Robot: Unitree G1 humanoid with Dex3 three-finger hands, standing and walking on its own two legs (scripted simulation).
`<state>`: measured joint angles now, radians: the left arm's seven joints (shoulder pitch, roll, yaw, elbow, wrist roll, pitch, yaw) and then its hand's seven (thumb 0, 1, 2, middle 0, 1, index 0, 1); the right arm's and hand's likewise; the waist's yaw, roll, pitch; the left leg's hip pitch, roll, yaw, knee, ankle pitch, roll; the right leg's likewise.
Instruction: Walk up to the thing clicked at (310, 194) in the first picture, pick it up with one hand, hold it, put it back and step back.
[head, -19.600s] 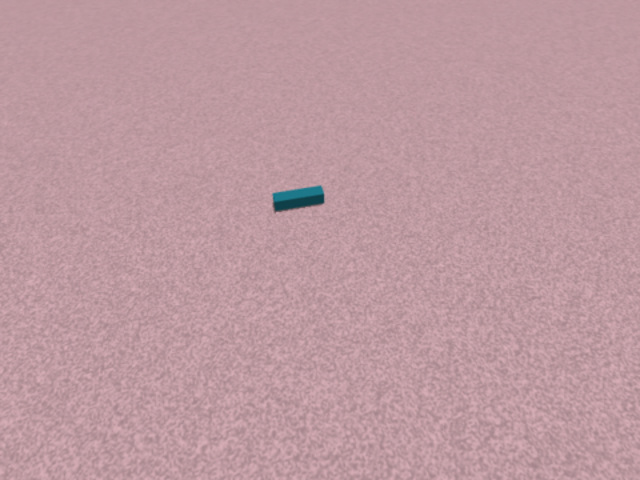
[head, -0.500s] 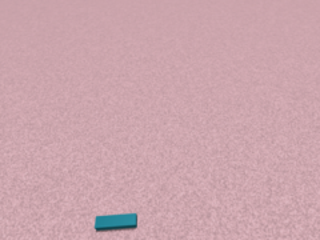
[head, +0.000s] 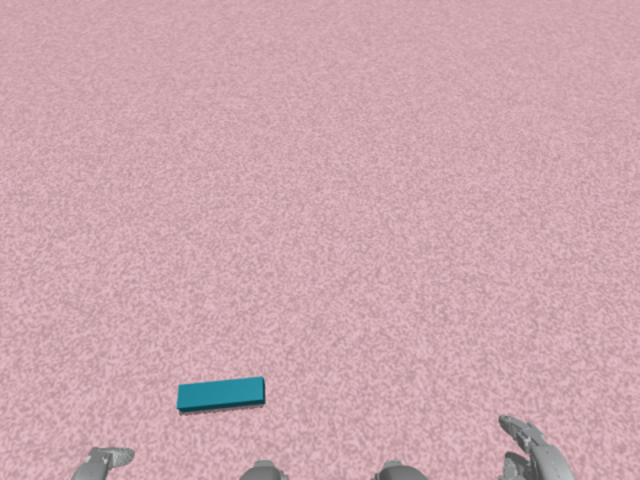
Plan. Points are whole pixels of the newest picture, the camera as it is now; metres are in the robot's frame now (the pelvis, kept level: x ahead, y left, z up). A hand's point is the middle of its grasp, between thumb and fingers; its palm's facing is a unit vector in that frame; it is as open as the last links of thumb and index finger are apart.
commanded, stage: rise first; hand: left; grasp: from above
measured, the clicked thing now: (222, 394) +0.40 +0.27 -0.69
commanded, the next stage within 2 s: none
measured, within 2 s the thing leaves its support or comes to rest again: neither
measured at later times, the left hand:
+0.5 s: hand out of the picture +0.13 +0.27 -0.21, palm faces -0.24 -0.81 -0.53, open 14.2 cm
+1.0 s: hand (165, 443) +0.25 +0.32 -0.42, palm faces -0.45 -0.35 -0.82, open 14.1 cm
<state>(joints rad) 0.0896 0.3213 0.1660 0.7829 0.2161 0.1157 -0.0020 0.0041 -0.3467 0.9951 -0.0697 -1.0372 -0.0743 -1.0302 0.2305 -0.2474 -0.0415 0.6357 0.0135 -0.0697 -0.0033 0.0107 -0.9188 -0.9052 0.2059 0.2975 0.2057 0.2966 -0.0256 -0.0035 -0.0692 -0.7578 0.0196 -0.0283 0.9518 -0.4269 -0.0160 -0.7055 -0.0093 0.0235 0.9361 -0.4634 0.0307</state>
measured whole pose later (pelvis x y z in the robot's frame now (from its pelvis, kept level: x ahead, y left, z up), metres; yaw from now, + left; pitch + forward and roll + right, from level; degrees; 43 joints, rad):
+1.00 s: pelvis -0.08 +0.00 -0.28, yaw -4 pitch +34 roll -4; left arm -0.35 0.59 0.19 0.80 0.81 -0.18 0.11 0.00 -0.56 1.01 -0.10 -1.04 -0.10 -1.04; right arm 0.04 -0.28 -0.06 0.68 -0.03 -0.12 0.06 0.01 -0.93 -0.91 0.20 0.30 0.20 0.30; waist -0.01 0.00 -0.12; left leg -1.99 0.02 -0.11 2.05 -0.65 -0.04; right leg -1.91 0.04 -0.01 2.03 -0.71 0.04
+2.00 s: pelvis -0.08 +0.01 -0.38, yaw -8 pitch +32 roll -8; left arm -0.70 0.74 0.18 1.29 1.28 -0.33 0.43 0.00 -0.52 1.00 -0.08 -1.01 -0.08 -1.01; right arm 0.06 -0.25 0.00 0.78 -0.14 -0.02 0.13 0.00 -0.90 -0.90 0.21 0.30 0.21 0.30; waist -0.11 -0.04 -0.07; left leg -2.30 0.00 -0.16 2.39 -0.66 -0.03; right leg -2.19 0.07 -0.03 2.33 -0.73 0.05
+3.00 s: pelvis -0.08 +0.00 -0.40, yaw -9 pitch +31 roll -8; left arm -0.79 0.80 0.22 1.44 1.29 -0.33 0.47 0.00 -0.56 1.04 -0.09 -1.01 -0.08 -1.03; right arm 0.05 -0.26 0.05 0.80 -0.19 -0.03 0.14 0.00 -0.91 -0.90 0.20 0.30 0.20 0.30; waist -0.16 -0.06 -0.03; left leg -2.34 0.00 -0.20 2.46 -0.68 -0.05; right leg -2.23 0.08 -0.06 2.40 -0.73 0.06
